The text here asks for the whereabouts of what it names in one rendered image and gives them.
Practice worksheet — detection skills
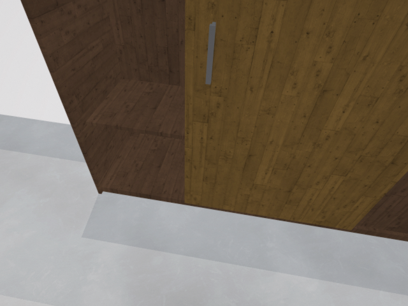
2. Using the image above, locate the wardrobe door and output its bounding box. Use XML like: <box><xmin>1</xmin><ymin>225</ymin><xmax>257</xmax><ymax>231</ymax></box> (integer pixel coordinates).
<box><xmin>357</xmin><ymin>172</ymin><xmax>408</xmax><ymax>234</ymax></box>
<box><xmin>185</xmin><ymin>0</ymin><xmax>408</xmax><ymax>230</ymax></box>

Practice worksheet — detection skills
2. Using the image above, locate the handle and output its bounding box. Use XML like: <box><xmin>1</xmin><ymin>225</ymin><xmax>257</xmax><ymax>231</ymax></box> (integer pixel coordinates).
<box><xmin>205</xmin><ymin>22</ymin><xmax>216</xmax><ymax>85</ymax></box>

